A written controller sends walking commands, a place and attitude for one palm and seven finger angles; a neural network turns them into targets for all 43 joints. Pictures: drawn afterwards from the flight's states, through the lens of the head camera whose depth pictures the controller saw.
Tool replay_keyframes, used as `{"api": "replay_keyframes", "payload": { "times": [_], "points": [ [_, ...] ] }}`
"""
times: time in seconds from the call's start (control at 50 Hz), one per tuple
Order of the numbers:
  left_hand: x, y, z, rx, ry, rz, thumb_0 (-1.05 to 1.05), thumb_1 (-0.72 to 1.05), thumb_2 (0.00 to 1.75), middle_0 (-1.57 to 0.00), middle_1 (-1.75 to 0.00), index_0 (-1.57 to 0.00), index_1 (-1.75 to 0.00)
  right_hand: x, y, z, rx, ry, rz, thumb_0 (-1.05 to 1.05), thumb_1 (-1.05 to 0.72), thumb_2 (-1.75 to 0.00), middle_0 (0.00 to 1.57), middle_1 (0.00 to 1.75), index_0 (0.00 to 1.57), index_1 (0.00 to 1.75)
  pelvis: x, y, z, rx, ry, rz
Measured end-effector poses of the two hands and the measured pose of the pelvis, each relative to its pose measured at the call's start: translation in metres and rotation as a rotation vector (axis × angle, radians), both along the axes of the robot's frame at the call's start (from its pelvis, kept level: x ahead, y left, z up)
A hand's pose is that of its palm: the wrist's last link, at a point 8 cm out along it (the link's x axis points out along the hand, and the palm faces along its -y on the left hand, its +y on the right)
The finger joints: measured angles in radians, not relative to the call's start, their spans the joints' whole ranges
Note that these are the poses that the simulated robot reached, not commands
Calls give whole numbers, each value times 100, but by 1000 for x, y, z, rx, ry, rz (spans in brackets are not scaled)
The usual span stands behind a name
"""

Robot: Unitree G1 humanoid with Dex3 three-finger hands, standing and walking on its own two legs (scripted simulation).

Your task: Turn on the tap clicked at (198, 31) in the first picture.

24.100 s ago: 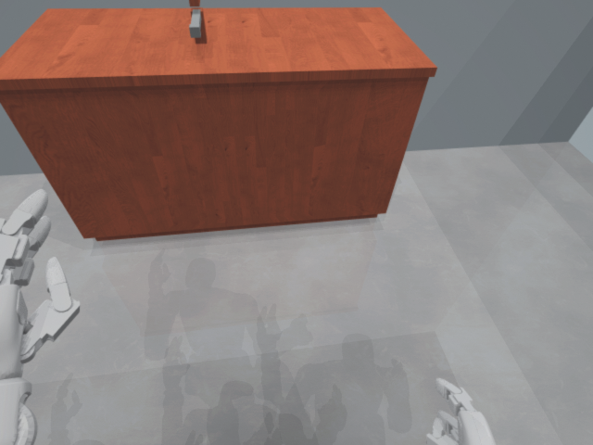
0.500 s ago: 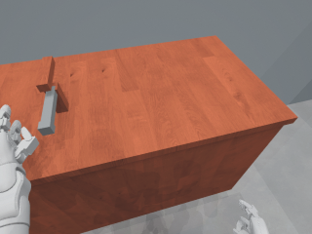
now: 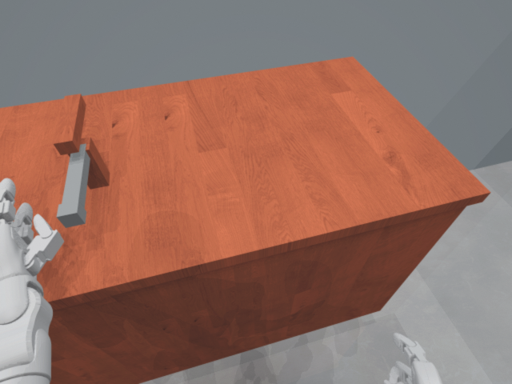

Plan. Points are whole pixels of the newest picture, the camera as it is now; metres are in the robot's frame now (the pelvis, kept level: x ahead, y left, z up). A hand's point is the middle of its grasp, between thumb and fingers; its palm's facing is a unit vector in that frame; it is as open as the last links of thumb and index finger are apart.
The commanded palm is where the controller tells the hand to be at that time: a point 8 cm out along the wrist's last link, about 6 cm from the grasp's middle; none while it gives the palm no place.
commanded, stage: push the lever round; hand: left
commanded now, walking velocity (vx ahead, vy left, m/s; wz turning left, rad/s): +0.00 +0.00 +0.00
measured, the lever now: (72, 214) +0.32 +0.31 +0.10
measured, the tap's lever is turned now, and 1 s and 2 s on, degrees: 0 13 38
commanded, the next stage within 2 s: none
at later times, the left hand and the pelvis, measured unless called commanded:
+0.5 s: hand (75, 231) +0.30 +0.29 +0.10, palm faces +0.56 -0.83 -0.08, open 7.7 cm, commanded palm +0.25 +0.33 +0.10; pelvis +0.00 +0.00 +0.00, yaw +0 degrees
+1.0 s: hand (93, 225) +0.31 +0.27 +0.10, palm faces +0.59 -0.81 -0.05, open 7.7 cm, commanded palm +0.26 +0.30 +0.10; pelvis -0.01 -0.01 +0.00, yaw +0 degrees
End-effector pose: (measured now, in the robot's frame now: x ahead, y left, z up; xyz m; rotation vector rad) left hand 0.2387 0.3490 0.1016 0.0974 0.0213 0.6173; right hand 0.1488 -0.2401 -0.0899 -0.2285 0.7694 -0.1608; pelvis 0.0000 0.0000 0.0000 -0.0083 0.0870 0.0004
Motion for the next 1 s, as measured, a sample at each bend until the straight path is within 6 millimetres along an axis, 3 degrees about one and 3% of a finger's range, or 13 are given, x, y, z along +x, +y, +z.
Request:
{"api": "replay_keyframes", "payload": {
  "times": [0.24,1.0],
  "points": [
    [7,-8,0,-14,-4,-29,2,90,90,-16,-15,-15,-15,12,0,4,-2,-30,16,2,-90,-90,21,30,20,30,-1,-3,0,0,-1,6],
    [21,-46,-4,-39,-31,14,1,92,91,-16,-15,-15,-15,3,-2,0,2,5,19,2,-90,-90,21,30,20,30,-6,-6,-1,2,-5,5]
  ]
}}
